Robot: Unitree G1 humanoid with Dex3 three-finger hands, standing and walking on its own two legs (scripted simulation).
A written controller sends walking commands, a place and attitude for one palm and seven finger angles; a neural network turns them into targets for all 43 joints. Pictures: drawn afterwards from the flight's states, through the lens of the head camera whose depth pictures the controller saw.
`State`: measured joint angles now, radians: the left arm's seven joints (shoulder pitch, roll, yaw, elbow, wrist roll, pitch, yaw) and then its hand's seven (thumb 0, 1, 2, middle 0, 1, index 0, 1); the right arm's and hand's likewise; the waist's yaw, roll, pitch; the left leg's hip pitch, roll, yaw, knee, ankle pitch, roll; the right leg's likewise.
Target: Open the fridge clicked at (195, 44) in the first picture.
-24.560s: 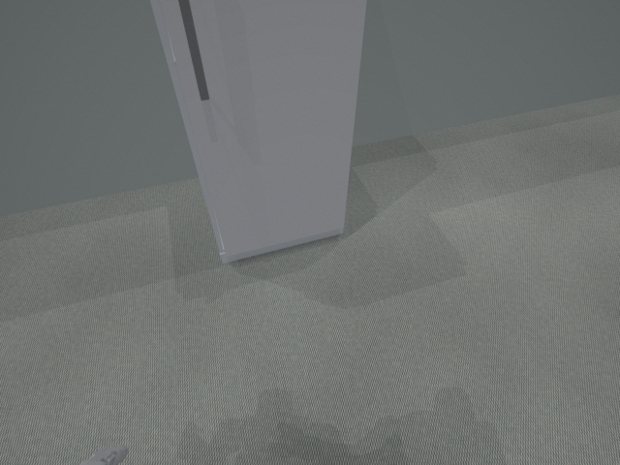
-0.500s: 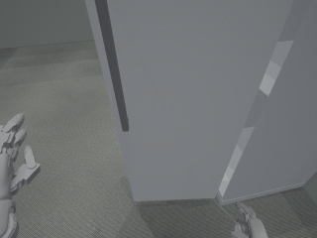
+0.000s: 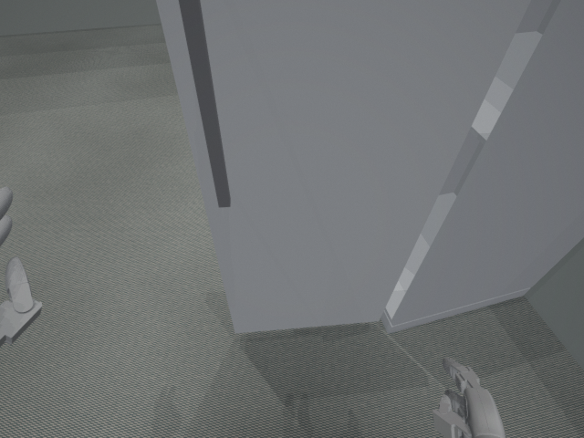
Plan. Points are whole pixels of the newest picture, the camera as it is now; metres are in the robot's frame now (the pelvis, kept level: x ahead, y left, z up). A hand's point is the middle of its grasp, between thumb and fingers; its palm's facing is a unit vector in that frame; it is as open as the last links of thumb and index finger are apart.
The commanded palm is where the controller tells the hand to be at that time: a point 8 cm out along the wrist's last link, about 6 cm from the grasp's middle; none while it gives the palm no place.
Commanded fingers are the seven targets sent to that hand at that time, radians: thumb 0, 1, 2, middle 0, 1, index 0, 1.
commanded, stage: step back with the hand held close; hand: left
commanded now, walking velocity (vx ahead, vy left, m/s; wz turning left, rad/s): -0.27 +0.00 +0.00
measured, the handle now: (206, 83) +0.52 +0.17 +0.23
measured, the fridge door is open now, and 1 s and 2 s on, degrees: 80 80 80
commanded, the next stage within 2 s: stop stepping back and stand still in 0.98 s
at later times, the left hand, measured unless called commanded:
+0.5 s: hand out of the picture +0.12 +0.31 +0.17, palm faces +0.53 -0.75 -0.40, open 7.4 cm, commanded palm +0.05 +0.33 +0.18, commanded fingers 0.00 0.90 0.90 -0.20 -0.30 -0.20 -0.30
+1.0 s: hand out of the picture +0.04 +0.26 +0.19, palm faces +0.41 -0.80 -0.43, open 7.4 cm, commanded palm -0.01 +0.30 +0.18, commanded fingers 0.00 0.90 0.90 -0.20 -0.30 -0.20 -0.30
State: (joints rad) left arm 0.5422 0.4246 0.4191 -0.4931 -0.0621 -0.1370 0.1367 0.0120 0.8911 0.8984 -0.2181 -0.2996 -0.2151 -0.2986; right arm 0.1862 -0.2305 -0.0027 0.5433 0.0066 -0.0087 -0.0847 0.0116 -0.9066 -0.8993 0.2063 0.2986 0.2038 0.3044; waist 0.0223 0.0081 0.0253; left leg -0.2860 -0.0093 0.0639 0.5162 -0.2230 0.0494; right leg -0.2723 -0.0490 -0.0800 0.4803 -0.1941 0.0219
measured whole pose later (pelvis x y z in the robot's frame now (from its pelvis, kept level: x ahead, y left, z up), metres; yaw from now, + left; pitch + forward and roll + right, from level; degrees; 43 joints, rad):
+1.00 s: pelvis -0.16 +0.00 +0.00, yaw -1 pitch +0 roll -3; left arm 0.53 0.49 0.44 -0.50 -0.06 -0.24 0.12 0.01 0.89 0.90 -0.22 -0.30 -0.22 -0.30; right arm 0.22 -0.22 -0.01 0.63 0.00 -0.05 -0.09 0.01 -0.91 -0.90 0.21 0.30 0.21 0.30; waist 0.00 -0.02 -0.07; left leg -0.41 0.01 0.03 0.49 -0.08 0.06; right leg -0.14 0.05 -0.02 0.47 -0.33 -0.01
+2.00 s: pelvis -0.27 +0.02 -0.01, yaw +4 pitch +0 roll +1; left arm 0.28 0.36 0.20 0.18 0.02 -0.03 0.05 0.00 0.90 0.90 -0.20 -0.30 -0.20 -0.30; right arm 0.16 -0.31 -0.02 0.76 -0.02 -0.07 0.00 0.01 -0.91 -0.90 0.21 0.30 0.20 0.30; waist 0.01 0.04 -0.01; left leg -0.29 -0.04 0.02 0.58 -0.29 0.04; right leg -0.34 -0.03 -0.01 0.68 -0.36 -0.01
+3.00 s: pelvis -0.28 +0.02 +0.01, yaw +4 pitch -1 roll +0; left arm 0.10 0.31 0.00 1.12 0.01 -0.01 -0.01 0.00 0.91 0.90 -0.21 -0.30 -0.20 -0.30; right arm 0.14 -0.34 -0.01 1.11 -0.02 -0.01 0.00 0.00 -0.91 -0.90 0.21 0.30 0.20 0.30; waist -0.01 0.00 0.04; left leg -0.15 -0.03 0.00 0.36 -0.19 0.02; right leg -0.18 -0.01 -0.02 0.37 -0.17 0.00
